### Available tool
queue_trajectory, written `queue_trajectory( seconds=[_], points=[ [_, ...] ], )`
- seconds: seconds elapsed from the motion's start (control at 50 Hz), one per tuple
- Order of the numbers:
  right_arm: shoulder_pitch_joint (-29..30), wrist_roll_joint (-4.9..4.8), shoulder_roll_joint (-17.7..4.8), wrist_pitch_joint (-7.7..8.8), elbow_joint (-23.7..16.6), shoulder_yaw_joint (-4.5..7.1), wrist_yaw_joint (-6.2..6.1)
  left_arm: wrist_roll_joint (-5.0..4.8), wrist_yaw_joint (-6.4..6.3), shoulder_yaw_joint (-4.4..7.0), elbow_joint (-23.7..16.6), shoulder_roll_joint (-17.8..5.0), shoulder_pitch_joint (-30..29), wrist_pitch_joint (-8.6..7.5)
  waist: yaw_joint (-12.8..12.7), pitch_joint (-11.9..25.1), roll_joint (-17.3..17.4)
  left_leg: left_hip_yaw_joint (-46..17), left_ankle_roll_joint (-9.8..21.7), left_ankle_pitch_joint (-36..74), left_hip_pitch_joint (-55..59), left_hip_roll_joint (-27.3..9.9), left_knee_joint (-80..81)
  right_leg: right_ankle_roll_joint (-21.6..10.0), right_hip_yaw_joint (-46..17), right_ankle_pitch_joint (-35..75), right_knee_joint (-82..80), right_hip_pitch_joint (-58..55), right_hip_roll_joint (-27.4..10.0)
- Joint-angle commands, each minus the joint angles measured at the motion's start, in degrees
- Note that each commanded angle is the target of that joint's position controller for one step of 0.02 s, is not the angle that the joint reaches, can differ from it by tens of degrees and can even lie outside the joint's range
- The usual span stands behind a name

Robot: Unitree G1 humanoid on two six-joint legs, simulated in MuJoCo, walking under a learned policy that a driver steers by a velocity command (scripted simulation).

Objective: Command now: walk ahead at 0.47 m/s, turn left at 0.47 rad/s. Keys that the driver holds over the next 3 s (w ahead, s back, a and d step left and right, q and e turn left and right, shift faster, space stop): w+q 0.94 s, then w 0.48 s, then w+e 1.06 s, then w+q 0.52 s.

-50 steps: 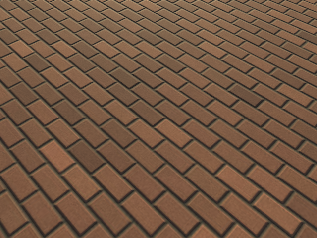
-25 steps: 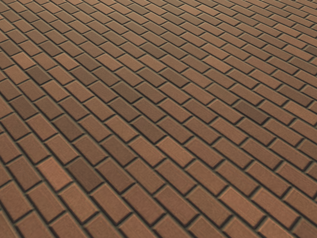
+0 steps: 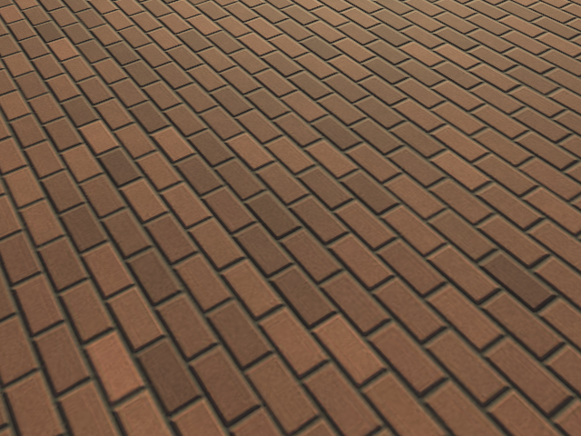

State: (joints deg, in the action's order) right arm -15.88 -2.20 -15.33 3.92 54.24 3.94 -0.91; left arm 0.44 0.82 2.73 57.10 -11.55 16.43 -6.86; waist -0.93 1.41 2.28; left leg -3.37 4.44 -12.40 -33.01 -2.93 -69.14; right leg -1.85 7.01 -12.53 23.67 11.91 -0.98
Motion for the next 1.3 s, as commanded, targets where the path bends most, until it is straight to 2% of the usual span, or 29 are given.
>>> queue_trajectory(
  seconds=[0.02,0.1,0.18,0.28,0.34,0.36,0.38,0.4,0.42,0.44,0.46,0.48,0.52,0.56,0.62,0.7,0.76,0.82,0.86,0.88,0.9,0.92,0.94,0.96,1.0,1.04,1.08,1.18,1.3],
  points=[
    [-1.15,0.21,-0.40,-0.90,-2.70,0.77,0.58,0.60,-0.79,1.04,-1.37,-5.86,0.76,-0.82,1.25,-3.50,-6.63,-3.91,0.51,6.12,-9.77,-3.31,2.08,-5.02,-10.21,8.62,-15.12,-5.17,-13.96],
    [5.67,0.69,-0.04,-1.27,-5.92,0.87,1.41,0.97,-2.11,1.51,-1.39,-7.64,2.18,-0.32,0.59,-5.10,-5.09,-4.40,-1.19,12.32,-14.50,-2.86,12.15,-6.46,-5.80,11.23,-16.83,-7.78,-15.63],
    [13.68,1.12,0.49,-1.30,-9.09,0.34,2.77,0.38,-2.92,1.94,-1.41,-8.90,4.79,0.17,-1.75,-7.53,-4.47,0.71,-1.37,16.69,-13.44,-2.91,22.03,-5.93,0.35,12.76,-17.79,-9.99,-15.78],
    [20.81,0.56,1.29,-1.09,-13.25,-0.30,4.70,-0.56,-2.81,2.61,-1.11,-10.30,8.12,1.68,-3.34,-9.70,-4.93,6.59,0.96,10.49,-12.02,-1.70,29.70,-5.06,5.52,21.71,-13.17,-17.52,-16.81],
    [16.34,0.51,-1.66,-1.24,-14.11,1.17,5.17,-1.28,-3.08,3.39,-2.33,-13.43,6.14,2.54,1.22,-4.29,-9.04,12.37,4.06,1.54,1.58,4.23,30.44,-3.96,8.05,53.47,-0.72,-18.26,-16.81],
    [9.52,0.29,-4.33,-1.30,-12.84,2.53,5.05,-1.39,-3.12,3.63,-2.86,-14.53,5.03,2.96,5.10,-0.27,-9.99,13.04,5.66,0.30,10.60,6.68,31.84,-3.41,8.35,59.91,8.79,-16.96,-16.31],
    [-0.17,0.27,-8.28,-1.44,-10.30,4.70,4.27,-1.63,-3.07,3.50,-3.62,-14.64,3.71,3.01,10.22,4.95,-8.69,11.43,8.02,4.32,26.00,8.41,37.11,-1.39,9.00,55.06,22.16,-10.33,-14.02],
    [-6.82,0.48,-13.54,-1.97,-8.44,6.24,2.76,0.08,-2.81,2.47,-5.45,-11.03,4.24,2.23,10.61,9.77,1.22,-6.74,11.60,3.80,43.99,-3.02,37.60,1.11,7.89,18.22,41.95,8.28,-10.28],
    [-4.90,1.10,-17.74,-1.14,-10.39,6.19,2.80,-0.51,-1.81,0.23,-9.41,-4.16,7.50,-0.42,4.16,18.19,10.94,-43.63,23.84,-6.43,58.41,-16.98,48.51,3.59,-3.48,-20.64,60.46,29.27,2.48],
    [-7.48,1.95,-12.29,-0.79,-9.69,4.69,2.90,-2.98,-1.08,1.51,-11.42,-9.83,-1.54,-3.02,8.55,17.62,3.33,-43.51,20.69,-6.61,57.30,-16.47,54.72,1.90,-12.92,-17.58,62.67,35.59,0.35],
    [-4.86,1.89,-9.07,-0.13,-9.31,3.86,2.86,-4.05,-0.99,1.64,-12.69,-10.26,-4.67,-3.67,7.14,9.86,2.55,-33.41,17.65,-1.74,50.48,-14.43,54.06,0.22,-12.22,-12.38,59.28,38.14,-2.34],
    [0.62,1.28,-6.67,0.36,-10.64,3.04,3.01,-2.80,-1.57,1.71,-11.85,-10.08,-4.35,-3.52,3.71,5.59,-3.38,-25.38,15.12,4.06,40.22,-11.35,53.97,0.15,-12.27,-7.96,53.98,34.06,-5.22],
    [6.23,1.58,-3.79,0.62,-12.41,1.92,2.72,-1.05,-1.86,2.71,-11.33,-10.73,-1.83,-1.71,-0.47,2.50,-2.60,-16.94,12.88,10.68,27.05,-7.07,55.66,1.22,-12.39,-4.41,46.69,25.55,-8.05],
    [5.17,1.29,-5.24,0.90,-12.27,2.14,2.10,-0.07,-1.85,2.71,-12.67,-9.40,-2.54,-0.37,-1.33,1.16,-2.39,-14.74,13.38,15.37,21.58,-5.95,57.10,3.10,-11.12,-2.91,41.86,23.61,-7.88],
    [1.61,1.24,-7.84,0.98,-11.79,2.76,0.89,0.68,-2.20,2.20,-15.81,-8.23,-9.83,0.24,0.45,-1.22,-1.04,-11.38,12.47,18.50,18.33,-3.79,57.65,5.05,-9.61,5.83,30.08,25.43,-6.04],
    [-2.33,0.79,-7.87,0.37,-11.34,2.72,0.37,-0.11,-1.28,1.20,-18.49,-6.58,-18.66,-0.28,4.21,-2.05,1.95,-9.91,8.87,12.04,17.67,-0.98,55.73,4.47,-8.65,18.60,11.66,20.84,-1.50],
    [-4.93,0.45,-7.91,0.02,-10.71,2.68,0.24,-0.83,-0.30,1.38,-20.43,-8.05,-22.16,-0.86,5.56,-1.89,3.08,-14.17,8.25,9.12,21.66,-3.08,52.45,3.64,-9.84,18.59,6.60,19.51,-0.14],
    [-5.20,0.59,-8.18,-0.64,-11.01,2.81,-0.34,-0.97,0.49,2.06,-21.11,-10.23,-21.14,-1.77,4.14,-1.13,4.48,-19.48,7.23,9.52,27.02,-5.40,47.06,1.90,-10.96,11.81,3.51,17.00,0.52],
    [-3.31,0.87,-7.20,-0.92,-12.05,2.48,-0.34,-0.68,0.19,3.19,-19.28,-12.12,-12.65,-2.33,-0.60,2.34,5.45,-19.34,5.17,16.78,26.26,-2.73,39.69,-0.73,-9.50,9.99,0.62,5.02,1.02],
    [-1.91,1.52,-4.46,-0.68,-13.43,1.38,0.06,0.38,-0.24,4.02,-18.25,-14.77,-3.90,-2.52,-4.82,9.84,2.45,-15.92,3.14,14.40,20.06,0.44,26.26,-4.32,-15.16,9.91,2.92,-9.96,-5.93],
    [-9.29,0.29,-0.80,-0.11,-14.53,0.30,0.10,1.45,-0.61,5.38,-16.80,-19.52,4.69,-1.89,-3.97,20.16,-13.01,-7.89,-1.59,-4.25,-0.51,8.62,5.15,-13.28,-37.78,0.87,1.28,-33.93,-19.98],
    [-11.05,-0.38,-3.94,0.18,-14.64,0.25,0.15,0.10,-0.12,4.60,-16.32,-16.08,5.34,-1.36,-3.35,21.26,-20.28,-8.12,-2.13,-21.18,-10.66,6.58,-4.64,-14.92,-53.02,-11.29,-4.60,-36.12,-24.91],
    [-6.47,-0.62,-8.82,-0.21,-14.45,1.54,0.18,-0.42,-0.39,3.33,-17.36,-11.32,2.13,-0.80,-4.29,12.14,-12.59,-8.16,-2.47,-16.56,-14.52,3.40,-9.01,-12.15,-45.65,-16.28,-5.89,-28.63,-22.88],
    [-2.20,0.22,-8.95,-0.57,-15.23,1.57,0.14,-0.26,-0.50,2.70,-17.60,-9.85,-0.76,-0.17,-3.81,6.09,-7.27,-5.55,-2.67,-11.77,-13.35,1.37,-8.51,-10.14,-37.36,-11.67,-6.88,-19.81,-20.09],
    [0.07,1.13,-6.41,-0.76,-15.99,1.59,0.49,0.49,-0.14,1.81,-16.58,-7.97,-4.25,0.06,-0.53,-0.50,-6.39,-5.08,-2.34,-6.97,-8.50,-1.59,-2.32,-9.12,-27.06,-1.71,-10.42,-6.58,-14.91],
    [-1.71,0.61,-3.81,-1.29,-15.43,1.11,0.74,0.18,0.34,1.91,-15.53,-7.95,-4.57,-0.45,1.02,-1.21,-8.07,-3.63,-2.30,-5.85,-4.83,-2.15,1.49,-9.65,-21.35,2.98,-13.14,-1.97,-12.73],
    [0.20,1.19,-2.98,-1.42,-16.25,0.75,0.69,-0.28,0.52,2.44,-14.37,-9.61,-3.69,-0.99,1.32,-1.69,-7.05,-3.14,-2.75,-2.78,-6.16,-2.67,6.73,-11.05,-18.20,8.59,-14.81,-2.01,-13.01],
    [9.15,1.61,-1.54,-0.07,-18.10,-0.54,1.79,-1.21,-0.02,3.02,-12.47,-12.34,-1.27,-0.04,-1.13,-2.28,-5.88,0.99,-3.38,10.90,-4.09,-3.16,25.35,-9.77,-10.40,14.58,-15.61,-3.94,-11.02],
    [17.66,0.78,-3.07,0.58,-21.11,-0.50,3.09,-2.27,-0.15,3.33,-9.42,-14.71,4.40,1.75,-3.45,-4.37,-7.54,3.58,-1.85,7.91,-1.21,-0.60,36.48,-8.39,-10.46,14.25,-12.59,-10.62,-14.38]
  ],
)
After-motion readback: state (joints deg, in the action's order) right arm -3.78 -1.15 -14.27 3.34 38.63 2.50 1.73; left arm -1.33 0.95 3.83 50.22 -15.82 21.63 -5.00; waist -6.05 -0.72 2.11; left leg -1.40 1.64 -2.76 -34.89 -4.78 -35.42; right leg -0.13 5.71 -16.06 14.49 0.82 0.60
